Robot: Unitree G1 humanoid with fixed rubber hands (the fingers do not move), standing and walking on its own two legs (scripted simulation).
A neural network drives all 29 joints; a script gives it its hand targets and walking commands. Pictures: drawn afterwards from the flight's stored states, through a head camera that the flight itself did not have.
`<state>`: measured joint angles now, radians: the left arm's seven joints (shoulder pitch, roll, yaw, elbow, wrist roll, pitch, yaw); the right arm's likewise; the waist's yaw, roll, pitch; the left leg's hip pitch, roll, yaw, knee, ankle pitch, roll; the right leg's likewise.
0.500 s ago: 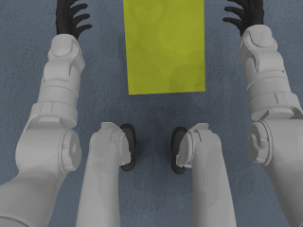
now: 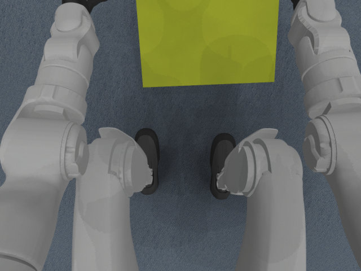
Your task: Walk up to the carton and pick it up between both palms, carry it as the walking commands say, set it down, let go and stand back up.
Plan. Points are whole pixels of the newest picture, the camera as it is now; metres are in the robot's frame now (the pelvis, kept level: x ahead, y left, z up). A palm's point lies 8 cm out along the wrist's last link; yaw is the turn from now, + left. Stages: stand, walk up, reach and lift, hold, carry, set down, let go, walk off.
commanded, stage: reach and lift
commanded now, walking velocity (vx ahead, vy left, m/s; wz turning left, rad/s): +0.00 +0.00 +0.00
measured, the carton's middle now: (200, 18) +0.53 -0.03 -0.26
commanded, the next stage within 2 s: none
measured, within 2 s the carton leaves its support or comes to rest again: leaves its support in 1.66 s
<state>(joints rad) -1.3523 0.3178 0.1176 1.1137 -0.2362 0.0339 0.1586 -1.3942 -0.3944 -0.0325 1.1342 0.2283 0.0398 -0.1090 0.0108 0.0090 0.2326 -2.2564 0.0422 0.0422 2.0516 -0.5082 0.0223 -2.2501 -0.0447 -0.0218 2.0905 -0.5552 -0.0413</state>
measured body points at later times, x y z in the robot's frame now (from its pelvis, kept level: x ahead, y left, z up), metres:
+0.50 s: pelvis +0.00 +0.00 -0.02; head +0.36 -0.02 +0.24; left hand +0.54 +0.17 -0.20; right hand +0.55 -0.20 -0.20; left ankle +0.13 +0.11 -0.36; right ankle +0.11 -0.11 -0.36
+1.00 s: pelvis +0.00 +0.00 -0.02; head +0.36 -0.02 +0.24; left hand +0.55 +0.13 -0.20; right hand +0.55 -0.18 -0.19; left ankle +0.12 +0.12 -0.36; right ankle +0.11 -0.11 -0.36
